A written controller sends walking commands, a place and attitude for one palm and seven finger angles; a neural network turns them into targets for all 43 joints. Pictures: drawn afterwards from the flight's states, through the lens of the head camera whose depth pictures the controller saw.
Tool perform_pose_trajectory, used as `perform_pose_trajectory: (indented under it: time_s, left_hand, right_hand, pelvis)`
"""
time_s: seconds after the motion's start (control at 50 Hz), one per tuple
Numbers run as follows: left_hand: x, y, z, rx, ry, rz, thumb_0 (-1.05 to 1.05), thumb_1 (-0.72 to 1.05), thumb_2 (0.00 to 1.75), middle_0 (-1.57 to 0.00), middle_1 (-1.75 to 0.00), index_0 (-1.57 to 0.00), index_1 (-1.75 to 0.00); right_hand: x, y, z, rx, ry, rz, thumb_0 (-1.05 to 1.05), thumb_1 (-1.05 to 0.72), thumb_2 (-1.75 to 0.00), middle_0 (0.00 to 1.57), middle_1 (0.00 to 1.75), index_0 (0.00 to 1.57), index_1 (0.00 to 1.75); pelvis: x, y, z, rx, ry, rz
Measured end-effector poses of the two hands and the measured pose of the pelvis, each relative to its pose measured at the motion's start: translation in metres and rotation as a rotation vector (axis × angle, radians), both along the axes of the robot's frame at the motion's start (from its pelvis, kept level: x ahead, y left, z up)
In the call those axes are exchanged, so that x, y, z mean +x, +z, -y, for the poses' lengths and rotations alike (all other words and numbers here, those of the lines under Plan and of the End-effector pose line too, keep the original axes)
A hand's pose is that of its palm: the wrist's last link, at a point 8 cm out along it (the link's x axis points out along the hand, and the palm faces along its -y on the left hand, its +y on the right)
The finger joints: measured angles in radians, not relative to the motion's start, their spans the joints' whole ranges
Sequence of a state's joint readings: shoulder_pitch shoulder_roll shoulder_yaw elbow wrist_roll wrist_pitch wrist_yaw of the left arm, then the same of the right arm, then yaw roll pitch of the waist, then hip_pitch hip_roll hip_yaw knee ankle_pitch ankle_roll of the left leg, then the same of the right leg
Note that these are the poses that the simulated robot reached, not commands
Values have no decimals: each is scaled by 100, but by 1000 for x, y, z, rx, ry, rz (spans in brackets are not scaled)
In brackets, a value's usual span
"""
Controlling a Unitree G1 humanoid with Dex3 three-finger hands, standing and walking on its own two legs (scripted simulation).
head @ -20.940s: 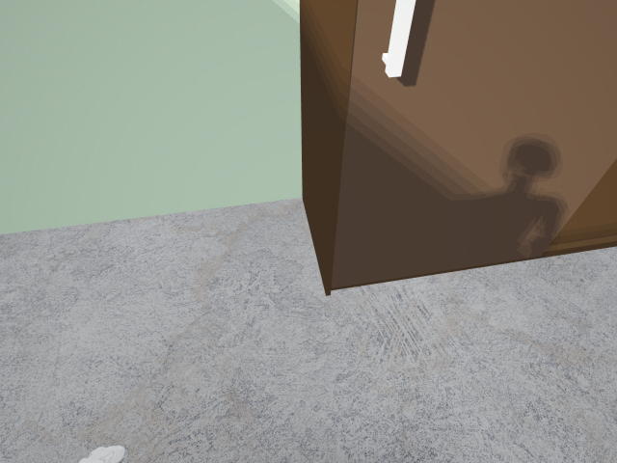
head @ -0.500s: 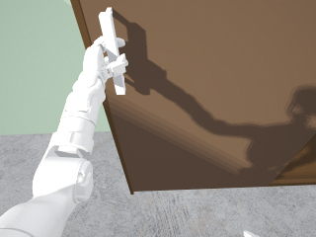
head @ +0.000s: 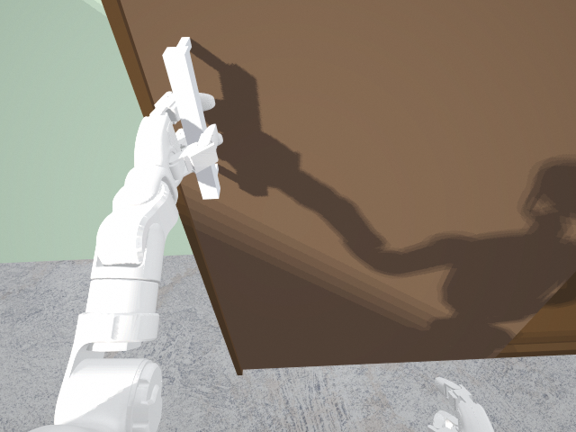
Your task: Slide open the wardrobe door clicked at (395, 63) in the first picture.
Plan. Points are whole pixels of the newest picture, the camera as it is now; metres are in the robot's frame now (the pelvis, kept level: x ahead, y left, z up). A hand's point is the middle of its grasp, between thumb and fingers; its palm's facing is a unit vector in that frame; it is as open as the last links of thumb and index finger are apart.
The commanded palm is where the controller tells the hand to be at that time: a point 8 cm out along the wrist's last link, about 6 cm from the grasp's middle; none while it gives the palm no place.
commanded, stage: tug the door sideways, standing still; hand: left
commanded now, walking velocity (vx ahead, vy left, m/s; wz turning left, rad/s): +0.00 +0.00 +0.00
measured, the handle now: (199, 124) +0.46 +0.15 +0.23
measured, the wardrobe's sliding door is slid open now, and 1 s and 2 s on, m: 0.00 0.00 0.23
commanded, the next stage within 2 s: step sideways, sliding the door along in 0.18 s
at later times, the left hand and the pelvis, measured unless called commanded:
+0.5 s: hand (213, 152) +0.41 +0.12 +0.22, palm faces +0.15 -0.98 -0.12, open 6.4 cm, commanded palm +0.39 +0.12 +0.23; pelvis -0.04 -0.02 -0.01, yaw +2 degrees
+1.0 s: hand (220, 152) +0.42 +0.11 +0.21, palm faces +0.28 -0.95 -0.11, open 6.7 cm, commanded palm +0.39 +0.08 +0.21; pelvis +0.00 -0.11 -0.01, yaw +7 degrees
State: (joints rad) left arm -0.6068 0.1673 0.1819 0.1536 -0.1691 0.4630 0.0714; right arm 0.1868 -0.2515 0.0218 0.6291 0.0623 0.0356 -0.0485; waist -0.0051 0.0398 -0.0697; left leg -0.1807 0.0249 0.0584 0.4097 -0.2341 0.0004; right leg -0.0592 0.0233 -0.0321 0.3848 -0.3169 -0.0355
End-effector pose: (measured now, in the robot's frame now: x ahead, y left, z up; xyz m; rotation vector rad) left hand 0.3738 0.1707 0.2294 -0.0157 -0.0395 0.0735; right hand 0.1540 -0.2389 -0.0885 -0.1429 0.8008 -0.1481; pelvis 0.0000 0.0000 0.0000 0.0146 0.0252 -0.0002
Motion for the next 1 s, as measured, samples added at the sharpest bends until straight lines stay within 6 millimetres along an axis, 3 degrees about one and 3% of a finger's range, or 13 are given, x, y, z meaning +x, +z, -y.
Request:
perform_pose_trajectory:
  time_s: [0.14, 0.3, 0.38, 0.48, 0.6, 0.7, 0.76, 0.82, 1.0]
  left_hand:
    - [2, 2, 1, 11, 35, -34, 1, 68, 82, -34, -138, -34, -136]
    - [2, 3, 3, 44, 61, -35, 0, 68, 84, -35, -136, -32, -139]
    - [3, -2, 1, 141, 49, 52, -5, 67, 82, -38, -137, -26, -139]
    - [4, -7, 4, 160, 59, 125, -7, 70, 84, -42, -138, -17, -139]
    - [4, -10, 9, 173, 124, 168, -7, 73, 85, -43, -139, -12, -139]
    - [5, -13, 13, 156, 172, 203, -6, 74, 86, -42, -140, -12, -137]
    - [6, -15, 13, 147, 169, 231, -6, 73, 85, -42, -140, -13, -136]
    - [7, -18, 11, 151, 150, 273, -6, 74, 84, -43, -140, -13, -132]
    - [8, -19, 13, 181, 195, 296, -7, 73, 84, -45, -140, -13, -128]
  right_hand:
    - [33, -4, -11, -26, 99, -18, 1, -90, -90, 20, 30, 20, 30]
    - [35, -11, -35, 10, 174, -24, 1, -90, -90, 20, 30, 20, 30]
    - [23, -18, -40, 39, 162, -25, 1, -90, -90, 20, 30, 20, 30]
    - [-10, -31, -32, 77, 121, -48, 1, -90, -90, 20, 30, 20, 30]
    - [-53, -64, 0, 71, 94, -171, 1, -90, -90, 21, 30, 21, 30]
    - [-65, -77, 35, -14, 103, -275, 2, -90, -90, 20, 30, 20, 30]
    - [-57, -69, 48, -72, 143, -298, 2, -90, -90, 20, 30, 20, 30]
    - [-36, -67, 56, -95, 169, -266, 2, -90, -90, 20, 30, 20, 30]
    - [52, -38, 51, -5, 274, -139, 2, -90, -90, 20, 30, 20, 30]
  pelvis:
    - [2, -2, 2, -2, 65, -8]
    - [-4, -4, 2, -3, 122, -2]
    - [-17, -7, 2, -11, 86, -3]
    - [-36, -11, 12, 4, 46, 39]
    - [-42, -25, 39, -3, 48, 77]
    - [-38, -30, 56, -16, 114, 85]
    - [-35, -25, 60, 2, 137, 77]
    - [-30, -31, 64, -9, 145, 72]
    - [-5, -13, 110, -63, 115, 68]
